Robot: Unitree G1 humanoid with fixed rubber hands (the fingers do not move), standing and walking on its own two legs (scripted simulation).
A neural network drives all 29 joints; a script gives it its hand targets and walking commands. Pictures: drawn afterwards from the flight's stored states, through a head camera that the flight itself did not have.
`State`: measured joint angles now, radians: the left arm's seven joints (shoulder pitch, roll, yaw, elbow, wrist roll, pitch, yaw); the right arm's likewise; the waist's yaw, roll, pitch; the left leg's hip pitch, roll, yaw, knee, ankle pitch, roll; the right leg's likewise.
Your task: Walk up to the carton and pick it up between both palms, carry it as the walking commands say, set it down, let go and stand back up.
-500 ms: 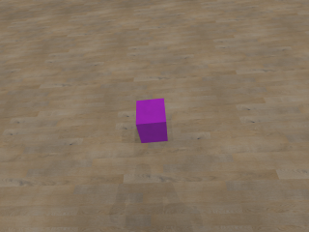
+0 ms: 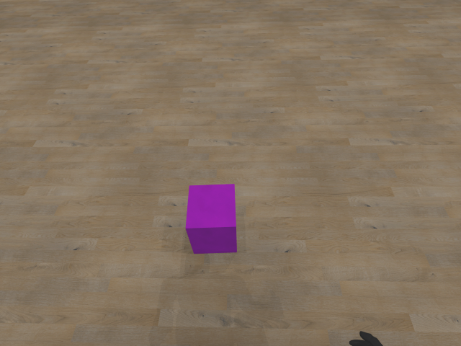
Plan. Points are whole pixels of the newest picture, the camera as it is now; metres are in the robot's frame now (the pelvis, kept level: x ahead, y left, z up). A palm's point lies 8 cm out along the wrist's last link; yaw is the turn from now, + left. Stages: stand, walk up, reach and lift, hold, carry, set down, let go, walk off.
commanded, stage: walk up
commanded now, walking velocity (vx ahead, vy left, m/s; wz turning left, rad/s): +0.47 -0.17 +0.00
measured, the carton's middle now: (213, 219) +0.71 +0.11 -0.63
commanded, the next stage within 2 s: none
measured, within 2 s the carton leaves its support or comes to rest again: neither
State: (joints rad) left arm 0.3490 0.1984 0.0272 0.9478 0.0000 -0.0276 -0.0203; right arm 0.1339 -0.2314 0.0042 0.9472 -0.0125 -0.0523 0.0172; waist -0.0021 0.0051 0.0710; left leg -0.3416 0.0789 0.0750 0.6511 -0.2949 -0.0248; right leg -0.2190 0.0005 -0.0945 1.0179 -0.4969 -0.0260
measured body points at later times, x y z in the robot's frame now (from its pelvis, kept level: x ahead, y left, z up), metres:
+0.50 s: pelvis +0.19 -0.08 +0.02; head +0.22 -0.11 +0.46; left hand +0.20 +0.17 -0.11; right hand +0.30 -0.32 -0.14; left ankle +0.20 +0.08 -0.66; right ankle +0.17 -0.17 -0.72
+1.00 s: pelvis +0.27 -0.06 +0.01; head +0.28 -0.08 +0.46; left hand +0.34 +0.18 -0.13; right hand +0.33 -0.30 -0.15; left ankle +0.29 +0.09 -0.71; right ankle +0.26 -0.16 -0.72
